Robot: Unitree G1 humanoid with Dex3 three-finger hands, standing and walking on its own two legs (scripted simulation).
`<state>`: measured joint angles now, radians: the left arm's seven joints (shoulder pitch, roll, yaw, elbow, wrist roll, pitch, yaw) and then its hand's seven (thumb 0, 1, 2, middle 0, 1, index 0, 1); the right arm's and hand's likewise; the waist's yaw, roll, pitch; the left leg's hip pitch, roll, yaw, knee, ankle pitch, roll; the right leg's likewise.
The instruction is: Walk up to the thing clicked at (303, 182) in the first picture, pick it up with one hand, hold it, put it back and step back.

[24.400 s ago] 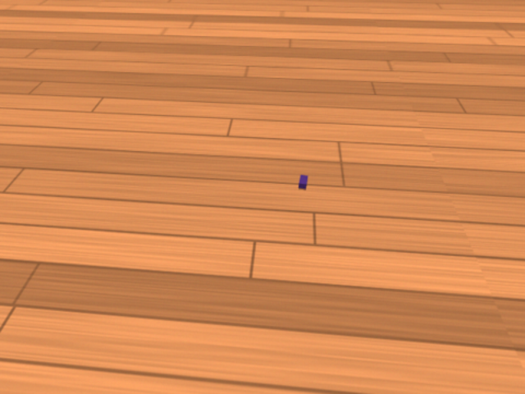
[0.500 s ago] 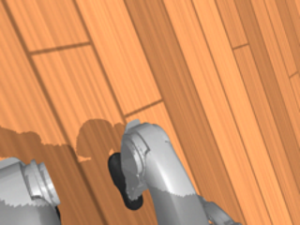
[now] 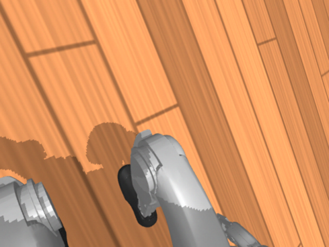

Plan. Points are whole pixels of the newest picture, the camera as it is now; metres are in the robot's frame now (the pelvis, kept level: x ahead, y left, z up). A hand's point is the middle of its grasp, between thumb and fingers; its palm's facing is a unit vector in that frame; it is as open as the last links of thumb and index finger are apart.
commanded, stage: close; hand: left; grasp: from above
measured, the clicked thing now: out of the picture +0.48 +0.33 -0.30
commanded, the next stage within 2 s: settle in 0.74 s
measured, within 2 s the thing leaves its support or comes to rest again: leaves its support in 1.10 s
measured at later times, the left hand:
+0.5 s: hand out of the picture +0.45 +0.32 -0.26, palm faces -0.45 -0.08 -0.89, open 6.9 cm
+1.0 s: hand out of the picture +0.46 +0.32 -0.26, palm faces -0.47 -0.11 -0.88, open 6.9 cm
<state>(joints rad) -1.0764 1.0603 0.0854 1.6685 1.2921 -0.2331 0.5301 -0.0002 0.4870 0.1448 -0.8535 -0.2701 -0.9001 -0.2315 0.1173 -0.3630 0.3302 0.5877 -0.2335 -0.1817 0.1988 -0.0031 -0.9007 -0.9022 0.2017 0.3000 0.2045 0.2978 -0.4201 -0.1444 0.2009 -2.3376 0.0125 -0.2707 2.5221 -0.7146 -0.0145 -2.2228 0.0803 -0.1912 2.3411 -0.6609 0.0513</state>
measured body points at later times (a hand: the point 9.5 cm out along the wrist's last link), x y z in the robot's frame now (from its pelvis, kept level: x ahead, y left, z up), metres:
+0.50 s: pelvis +0.00 +0.00 +0.00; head +0.28 +0.15 +0.32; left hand +0.47 +0.32 -0.21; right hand +0.06 -0.24 -0.05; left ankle +0.06 +0.13 -0.28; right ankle +0.12 -0.11 -0.28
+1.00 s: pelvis +0.00 +0.00 +0.00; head +0.29 +0.14 +0.32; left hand +0.48 +0.33 -0.21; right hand +0.05 -0.25 -0.04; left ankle +0.06 +0.13 -0.28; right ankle +0.12 -0.11 -0.28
